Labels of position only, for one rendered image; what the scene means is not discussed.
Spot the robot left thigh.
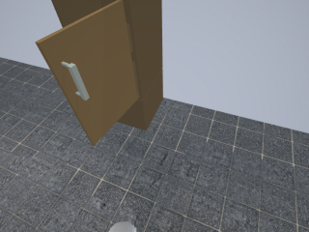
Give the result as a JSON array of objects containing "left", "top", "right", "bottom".
[{"left": 109, "top": 221, "right": 137, "bottom": 232}]

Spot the cupboard door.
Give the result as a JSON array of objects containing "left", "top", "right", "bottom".
[{"left": 35, "top": 0, "right": 138, "bottom": 146}]

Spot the handle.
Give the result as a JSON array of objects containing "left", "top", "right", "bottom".
[{"left": 61, "top": 61, "right": 90, "bottom": 101}]

